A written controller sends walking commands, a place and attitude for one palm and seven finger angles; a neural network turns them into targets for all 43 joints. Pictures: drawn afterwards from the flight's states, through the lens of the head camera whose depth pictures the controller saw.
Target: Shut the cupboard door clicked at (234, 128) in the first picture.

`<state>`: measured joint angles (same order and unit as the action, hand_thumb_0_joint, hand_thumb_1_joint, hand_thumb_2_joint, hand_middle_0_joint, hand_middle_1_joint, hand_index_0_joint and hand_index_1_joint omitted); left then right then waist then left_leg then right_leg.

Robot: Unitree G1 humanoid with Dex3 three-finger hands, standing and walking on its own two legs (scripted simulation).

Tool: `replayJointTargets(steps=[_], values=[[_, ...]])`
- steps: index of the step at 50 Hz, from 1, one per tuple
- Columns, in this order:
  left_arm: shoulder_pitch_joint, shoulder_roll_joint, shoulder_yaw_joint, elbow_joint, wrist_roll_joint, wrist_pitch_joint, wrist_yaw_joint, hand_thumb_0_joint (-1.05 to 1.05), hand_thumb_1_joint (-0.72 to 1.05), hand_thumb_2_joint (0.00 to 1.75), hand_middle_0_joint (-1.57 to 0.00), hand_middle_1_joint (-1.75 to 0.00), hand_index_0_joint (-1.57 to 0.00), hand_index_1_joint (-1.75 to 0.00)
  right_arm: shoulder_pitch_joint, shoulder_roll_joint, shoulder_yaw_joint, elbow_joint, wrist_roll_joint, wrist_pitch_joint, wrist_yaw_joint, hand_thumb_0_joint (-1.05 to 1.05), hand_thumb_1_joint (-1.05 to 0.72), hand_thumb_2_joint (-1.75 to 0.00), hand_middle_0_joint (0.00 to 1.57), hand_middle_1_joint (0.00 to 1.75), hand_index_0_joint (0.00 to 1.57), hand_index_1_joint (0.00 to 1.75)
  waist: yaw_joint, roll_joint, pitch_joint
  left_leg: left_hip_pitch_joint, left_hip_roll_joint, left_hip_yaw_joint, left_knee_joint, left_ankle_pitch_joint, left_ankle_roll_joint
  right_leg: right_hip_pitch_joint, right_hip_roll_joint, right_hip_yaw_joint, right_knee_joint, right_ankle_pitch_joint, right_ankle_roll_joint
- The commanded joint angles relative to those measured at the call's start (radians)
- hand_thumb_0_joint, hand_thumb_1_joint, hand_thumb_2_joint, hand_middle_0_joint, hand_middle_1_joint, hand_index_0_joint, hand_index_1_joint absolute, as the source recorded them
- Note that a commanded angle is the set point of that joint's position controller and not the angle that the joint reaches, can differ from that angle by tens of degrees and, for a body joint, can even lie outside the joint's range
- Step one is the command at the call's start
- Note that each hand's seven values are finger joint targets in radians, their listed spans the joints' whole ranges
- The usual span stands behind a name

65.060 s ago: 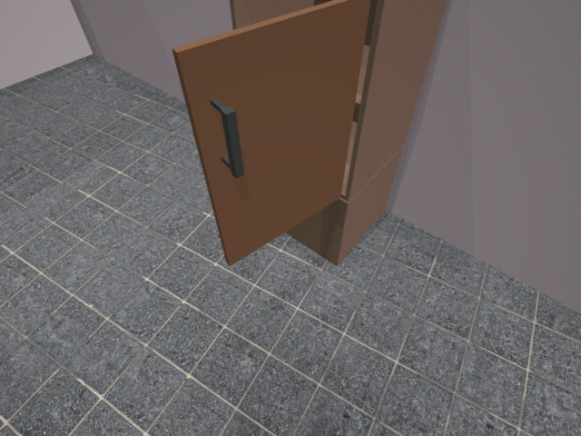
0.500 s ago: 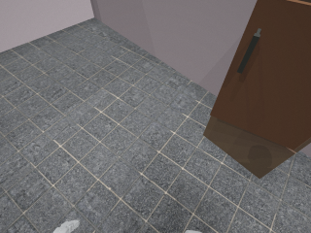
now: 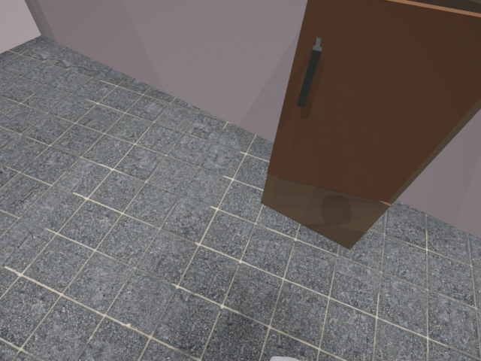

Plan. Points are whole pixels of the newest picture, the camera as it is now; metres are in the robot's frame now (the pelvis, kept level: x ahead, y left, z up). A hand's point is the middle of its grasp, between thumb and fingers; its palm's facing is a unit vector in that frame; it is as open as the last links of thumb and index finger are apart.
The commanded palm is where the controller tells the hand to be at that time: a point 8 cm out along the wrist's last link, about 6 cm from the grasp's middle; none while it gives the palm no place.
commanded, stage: turn to face it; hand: left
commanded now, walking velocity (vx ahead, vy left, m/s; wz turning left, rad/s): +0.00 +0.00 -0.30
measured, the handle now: (309, 73) +0.70 -0.11 +0.09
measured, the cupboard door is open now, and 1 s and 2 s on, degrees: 17 17 17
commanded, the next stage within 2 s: take the last steps up to it in 0.16 s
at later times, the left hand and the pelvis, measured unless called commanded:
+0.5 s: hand out of the picture +0.13 +0.17 -0.17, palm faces -0.14 -0.97 -0.18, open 7.4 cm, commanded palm none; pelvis +0.05 -0.01 +0.00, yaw -8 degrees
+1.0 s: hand (237, 262) +0.34 +0.02 -0.17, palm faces -0.33 -0.92 -0.19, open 7.4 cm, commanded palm none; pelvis +0.17 -0.12 -0.01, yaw -17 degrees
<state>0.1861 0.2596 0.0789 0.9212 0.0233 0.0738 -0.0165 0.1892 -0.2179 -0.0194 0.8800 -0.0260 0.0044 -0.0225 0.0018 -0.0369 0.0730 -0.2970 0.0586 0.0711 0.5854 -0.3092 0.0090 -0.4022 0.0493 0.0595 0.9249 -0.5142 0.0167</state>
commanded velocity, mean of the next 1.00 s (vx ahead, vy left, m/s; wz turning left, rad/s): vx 0.18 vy -0.11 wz -0.18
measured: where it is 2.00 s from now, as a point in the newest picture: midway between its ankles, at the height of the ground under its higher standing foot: (266, 350)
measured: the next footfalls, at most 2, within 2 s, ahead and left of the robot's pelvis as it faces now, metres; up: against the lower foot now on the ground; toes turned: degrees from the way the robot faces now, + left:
right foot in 0.24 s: +0.02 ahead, -0.14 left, +0.00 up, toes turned -8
left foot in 0.52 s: +0.11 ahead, +0.09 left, +0.00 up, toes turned -2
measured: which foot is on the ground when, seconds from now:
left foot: down 0.00-0.24, up 0.26-0.50, down 0.52-0.94, up 0.96-1.00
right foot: up 0.00-0.22, down 0.24-0.52, up 0.54-0.92, down 0.94-1.00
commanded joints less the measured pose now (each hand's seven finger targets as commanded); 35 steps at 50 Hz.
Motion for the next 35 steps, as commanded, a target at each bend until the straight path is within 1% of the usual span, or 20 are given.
replayJointTargets(steps=[1, 6, 9, 10, 11, 12, 13, 14, 15, 18, 21, 23, 24, 25, 26, 27, 29, 31, 33, 35], values=[[-0.018, 0.050, 0.011, -0.091, -0.007, -0.022, -0.007, 0.00, 0.90, 0.90, -0.20, -0.30, -0.20, -0.30, 0.058, -0.191, -0.046, -0.044, -0.010, -0.011, -0.026, 0.00, -0.90, -0.90, 0.20, 0.30, 0.20, 0.30, -0.009, 0.213, -0.102, 0.197, 0.256, -0.151, -0.218, 0.608, 0.134, -0.098, -0.058, -0.051, 0.139, 0.014, 0.028], [-0.056, 0.021, -0.005, -0.089, -0.008, -0.025, -0.006, 0.00, 0.90, 0.90, -0.20, -0.30, -0.20, -0.30, 0.117, -0.199, -0.058, 0.008, -0.007, -0.002, -0.019, 0.00, -0.90, -0.90, 0.20, 0.30, 0.20, 0.30, -0.041, 0.247, -0.109, 0.201, 0.257, -0.099, -0.186, 0.607, 0.131, 0.039, -0.042, -0.118, -0.133, 0.052, 0.012], [0.017, 0.032, -0.003, -0.060, -0.008, -0.038, -0.001, 0.00, 0.90, 0.90, -0.20, -0.30, -0.20, -0.30, 0.092, -0.206, -0.063, 0.021, 0.002, 0.003, -0.014, 0.00, -0.90, -0.90, 0.20, 0.30, 0.20, 0.30, 0.001, 0.219, -0.119, 0.140, 0.233, -0.066, -0.111, 0.510, 0.082, 0.214, -0.032, -0.140, -0.421, 0.272, -0.008], [0.054, 0.063, 0.004, -0.045, -0.005, -0.043, 0.004, 0.00, 0.90, 0.90, -0.20, -0.30, -0.20, -0.30, 0.085, -0.191, -0.065, 0.024, 0.009, 0.005, -0.010, 0.00, -0.90, -0.90, 0.20, 0.30, 0.20, 0.30, 0.016, 0.161, -0.119, 0.072, 0.200, -0.035, -0.057, 0.388, 0.037, 0.306, -0.064, -0.097, -0.524, 0.375, -0.023], [0.087, 0.132, 0.016, -0.035, 0.003, -0.054, 0.014, 0.00, 0.90, 0.90, -0.20, -0.30, -0.20, -0.30, 0.084, -0.143, -0.060, 0.009, 0.017, 0.007, -0.004, 0.00, -0.90, -0.90, 0.20, 0.30, 0.20, 0.30, 0.026, -0.025, -0.130, -0.081, 0.112, 0.048, 0.077, 0.142, -0.026, 0.420, -0.234, 0.110, -0.585, 0.528, -0.080], [0.116, 0.205, 0.027, -0.017, 0.004, -0.061, 0.023, 0.00, 0.90, 0.90, -0.20, -0.30, -0.20, -0.30, 0.043, -0.084, -0.042, -0.021, 0.016, 0.011, 0.002, 0.00, -0.90, -0.90, 0.20, 0.30, 0.20, 0.30, 0.048, -0.191, -0.093, -0.232, -0.001, 0.077, 0.255, -0.276, -0.065, 0.421, -0.424, 0.288, -0.617, 0.729, -0.194], [0.135, 0.211, 0.023, -0.014, -0.003, -0.062, 0.029, 0.00, 0.90, 0.90, -0.20, -0.30, -0.20, -0.30, -0.001, -0.085, -0.038, -0.026, 0.016, 0.023, -0.005, 0.00, -0.90, -0.90, 0.20, 0.30, 0.20, 0.30, 0.067, -0.117, -0.087, -0.233, 0.007, -0.030, 0.366, -0.314, -0.058, 0.359, -0.434, 0.280, -0.597, 0.801, -0.256], [0.103, 0.184, 0.027, -0.006, 0.003, -0.067, 0.035, 0.00, 0.90, 0.90, -0.20, -0.30, -0.20, -0.30, 0.023, -0.086, -0.040, -0.007, 0.014, 0.026, -0.012, 0.00, -0.90, -0.90, 0.20, 0.30, 0.20, 0.30, 0.039, -0.241, -0.105, -0.296, 0.009, -0.050, 0.452, -0.299, -0.061, 0.397, -0.389, 0.300, -0.600, 0.764, -0.270], [0.067, 0.157, 0.023, -0.011, 0.000, -0.063, 0.036, 0.00, 0.90, 0.90, -0.20, -0.30, -0.20, -0.30, 0.036, -0.109, -0.045, 0.008, 0.012, 0.024, -0.012, 0.00, -0.90, -0.90, 0.20, 0.30, 0.20, 0.30, 0.030, -0.248, -0.088, -0.311, 0.020, -0.061, 0.499, -0.250, -0.065, 0.393, -0.361, 0.250, -0.613, 0.665, -0.267], [-0.017, 0.129, 0.014, -0.034, 0.004, -0.064, 0.028, 0.00, 0.90, 0.90, -0.20, -0.30, -0.20, -0.30, 0.065, -0.092, -0.044, 0.027, 0.002, 0.016, 0.010, 0.00, -0.90, -0.90, 0.20, 0.30, 0.20, 0.30, -0.015, -0.145, -0.061, -0.195, 0.030, -0.013, 0.399, -0.156, -0.069, 0.246, -0.275, 0.123, -0.655, 0.306, -0.219], [-0.008, 0.139, 0.021, -0.014, 0.007, -0.069, 0.014, 0.00, 0.90, 0.90, -0.20, -0.30, -0.20, -0.30, 0.067, -0.072, -0.046, 0.023, -0.002, 0.003, 0.016, 0.00, -0.90, -0.90, 0.20, 0.30, 0.20, 0.30, -0.018, -0.129, -0.003, -0.071, 0.007, 0.027, 0.166, -0.127, -0.060, 0.125, -0.256, 0.159, -0.682, 0.084, -0.221], [-0.026, 0.127, 0.021, -0.008, 0.001, -0.068, 0.007, 0.00, 0.90, 0.90, -0.20, -0.30, -0.20, -0.30, 0.176, -0.066, -0.041, 0.055, -0.004, -0.014, 0.008, 0.00, -0.90, -0.90, 0.20, 0.30, 0.20, 0.30, -0.069, -0.102, -0.026, 0.096, -0.020, 0.062, -0.032, -0.010, -0.057, 0.072, -0.202, 0.132, -0.610, 0.032, -0.185], [-0.031, 0.092, 0.014, -0.010, -0.007, -0.065, 0.004, 0.00, 0.90, 0.90, -0.20, -0.30, -0.20, -0.30, 0.255, -0.094, -0.045, 0.085, -0.006, -0.028, 0.001, 0.00, -0.90, -0.90, 0.20, 0.30, 0.20, 0.30, -0.102, -0.011, -0.045, 0.251, 0.006, 0.025, -0.152, 0.014, -0.052, -0.026, -0.155, 0.100, -0.492, 0.019, -0.147], [0.000, 0.011, -0.001, -0.027, -0.014, -0.062, -0.005, 0.00, 0.90, 0.90, -0.20, -0.30, -0.20, -0.30, 0.334, -0.189, -0.064, 0.108, -0.021, -0.040, -0.008, 0.00, -0.90, -0.90, 0.20, 0.30, 0.20, 0.30, -0.119, 0.281, -0.065, 0.359, 0.232, -0.296, -0.300, -0.168, 0.012, -0.185, -0.030, -0.005, -0.223, -0.009, -0.080], [-0.039, 0.008, -0.007, -0.069, -0.007, -0.063, -0.012, 0.00, 0.90, 0.90, -0.20, -0.30, -0.20, -0.30, 0.403, -0.271, -0.077, 0.109, -0.029, -0.041, -0.023, 0.00, -0.90, -0.90, 0.20, 0.30, 0.20, 0.30, -0.145, 0.349, -0.048, 0.344, 0.453, -0.590, -0.423, -0.307, 0.113, -0.304, -0.001, -0.068, 0.020, -0.099, -0.048], [-0.098, 0.051, 0.000, -0.085, 0.012, -0.060, -0.017, 0.00, 0.90, 0.90, -0.20, -0.30, -0.20, -0.30, 0.380, -0.274, -0.075, 0.105, -0.022, -0.043, -0.022, 0.00, -0.90, -0.90, 0.20, 0.30, 0.20, 0.30, -0.134, 0.245, -0.008, 0.251, 0.487, -0.624, -0.447, -0.357, 0.153, -0.324, -0.067, 0.008, 0.149, -0.044, -0.057], [-0.084, 0.042, 0.012, -0.055, 0.018, -0.063, -0.031, 0.00, 0.90, 0.90, -0.20, -0.30, -0.20, -0.30, 0.271, -0.195, -0.055, 0.082, -0.018, -0.050, -0.022, 0.00, -0.90, -0.90, 0.20, 0.30, 0.20, 0.30, -0.072, 0.188, 0.071, 0.155, 0.393, -0.417, -0.446, -0.180, 0.102, -0.323, -0.115, 0.003, 0.250, 0.131, -0.035], [-0.039, 0.013, 0.008, -0.023, 0.013, -0.055, -0.038, 0.00, 0.90, 0.90, -0.20, -0.30, -0.20, -0.30, 0.252, -0.146, -0.038, 0.090, -0.014, -0.063, -0.026, 0.00, -0.90, -0.90, 0.20, 0.30, 0.20, 0.30, -0.045, 0.173, 0.045, 0.197, 0.319, -0.198, -0.394, 0.151, 0.072, -0.290, -0.118, -0.023, 0.224, 0.220, -0.013], [-0.034, -0.011, -0.002, -0.012, 0.005, -0.050, -0.039, 0.00, 0.90, 0.90, -0.20, -0.30, -0.20, -0.30, 0.285, -0.137, -0.036, 0.115, -0.011, -0.069, -0.028, 0.00, -0.90, -0.90, 0.20, 0.30, 0.20, 0.30, -0.043, 0.166, 0.018, 0.238, 0.295, -0.083, -0.355, 0.374, 0.075, -0.270, -0.113, -0.048, 0.174, 0.252, -0.005], [-0.045, -0.023, -0.009, -0.009, 0.004, -0.044, -0.038, 0.00, 0.90, 0.90, -0.20, -0.30, -0.20, -0.30, 0.296, -0.135, -0.040, 0.132, -0.008, -0.066, -0.024, 0.00, -0.90, -0.90, 0.20, 0.30, 0.20, 0.30, -0.042, 0.177, 0.019, 0.243, 0.284, -0.014, -0.354, 0.377, 0.081, -0.262, -0.118, -0.075, 0.108, 0.298, 0.000]])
